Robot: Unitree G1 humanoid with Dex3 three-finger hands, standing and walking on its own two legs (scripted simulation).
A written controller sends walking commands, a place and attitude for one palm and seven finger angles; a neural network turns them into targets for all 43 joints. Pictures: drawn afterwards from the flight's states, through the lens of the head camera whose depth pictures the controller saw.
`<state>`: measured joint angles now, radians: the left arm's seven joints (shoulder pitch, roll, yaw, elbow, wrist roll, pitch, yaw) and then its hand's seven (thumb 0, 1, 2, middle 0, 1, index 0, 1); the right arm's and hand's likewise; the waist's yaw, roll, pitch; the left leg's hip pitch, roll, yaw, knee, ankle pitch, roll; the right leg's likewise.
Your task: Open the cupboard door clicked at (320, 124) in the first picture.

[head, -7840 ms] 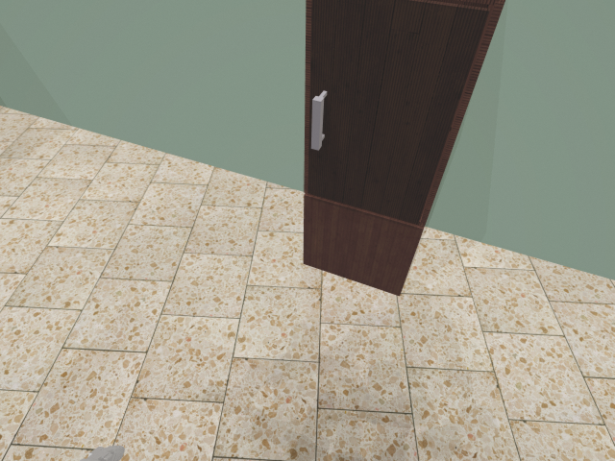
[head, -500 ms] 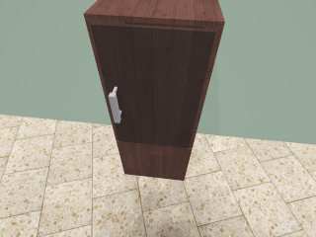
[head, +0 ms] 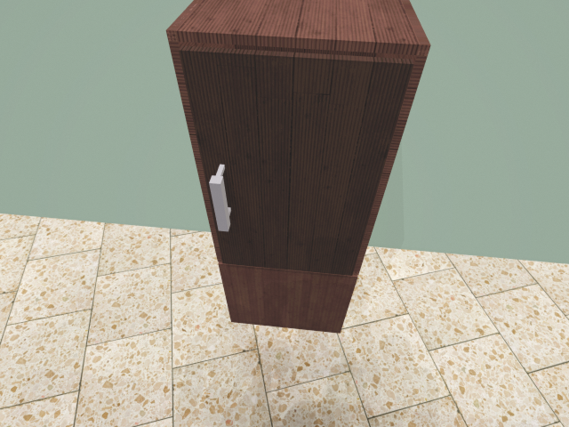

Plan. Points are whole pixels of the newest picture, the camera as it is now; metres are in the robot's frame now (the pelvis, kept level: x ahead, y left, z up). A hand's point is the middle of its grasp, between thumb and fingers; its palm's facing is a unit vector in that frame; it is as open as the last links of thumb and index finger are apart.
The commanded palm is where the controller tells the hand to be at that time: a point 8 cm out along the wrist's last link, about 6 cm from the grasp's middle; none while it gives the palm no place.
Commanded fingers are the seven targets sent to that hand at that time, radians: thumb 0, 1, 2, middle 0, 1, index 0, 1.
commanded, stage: look again from close up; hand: left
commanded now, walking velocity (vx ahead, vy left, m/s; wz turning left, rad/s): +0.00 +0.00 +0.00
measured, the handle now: (222, 198) +0.57 +0.17 -0.05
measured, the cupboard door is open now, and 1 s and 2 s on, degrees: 0 0 0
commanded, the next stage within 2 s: raise the hand with hooked fingers in 0.20 s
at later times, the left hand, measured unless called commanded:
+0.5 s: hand (147, 366) +0.21 +0.21 -0.02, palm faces +0.21 -0.97 -0.12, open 7.6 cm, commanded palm +0.12 +0.26 -0.06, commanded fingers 0.00 0.64 0.79 -0.22 -0.47 -0.22 -0.47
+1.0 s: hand (154, 394) +0.18 +0.20 -0.06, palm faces -0.15 -0.99 -0.06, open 10.3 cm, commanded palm +0.15 +0.27 -0.05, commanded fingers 0.00 0.06 0.54 -0.26 -0.84 -0.26 -0.84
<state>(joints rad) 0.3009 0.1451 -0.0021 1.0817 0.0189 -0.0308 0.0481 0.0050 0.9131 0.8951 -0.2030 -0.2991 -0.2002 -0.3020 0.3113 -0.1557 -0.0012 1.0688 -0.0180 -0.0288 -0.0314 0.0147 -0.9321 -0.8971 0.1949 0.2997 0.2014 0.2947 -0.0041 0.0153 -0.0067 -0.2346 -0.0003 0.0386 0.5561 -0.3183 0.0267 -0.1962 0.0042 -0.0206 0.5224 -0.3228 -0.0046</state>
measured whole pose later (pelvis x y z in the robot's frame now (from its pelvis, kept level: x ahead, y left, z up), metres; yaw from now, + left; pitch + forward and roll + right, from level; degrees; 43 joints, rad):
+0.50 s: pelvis -0.01 +0.01 -0.01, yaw +1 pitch +4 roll +0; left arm 0.33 0.19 0.11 0.22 -0.14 -0.17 0.01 0.01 0.84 0.86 -0.21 -0.34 -0.20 -0.35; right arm 0.28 -0.22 -0.02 0.79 0.01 -0.26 -0.04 0.01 -0.91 -0.90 0.20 0.30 0.20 0.30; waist -0.03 0.01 -0.07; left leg -0.39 -0.05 0.04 0.64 -0.33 0.05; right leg -0.36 -0.05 -0.04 0.65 -0.37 0.01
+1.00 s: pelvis -0.06 -0.03 -0.11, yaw +1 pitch +15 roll -3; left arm 0.16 0.38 0.30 0.23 -0.37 -0.37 -0.58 0.01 0.28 0.63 -0.24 -0.70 -0.24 -0.70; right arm 0.18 -0.23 0.04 0.58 0.04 -0.25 -0.07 0.01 -0.90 -0.90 0.20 0.30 0.21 0.30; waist 0.01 0.03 -0.12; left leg -1.02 0.05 -0.07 1.28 -0.53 -0.03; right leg -0.95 0.03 -0.15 1.23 -0.55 -0.07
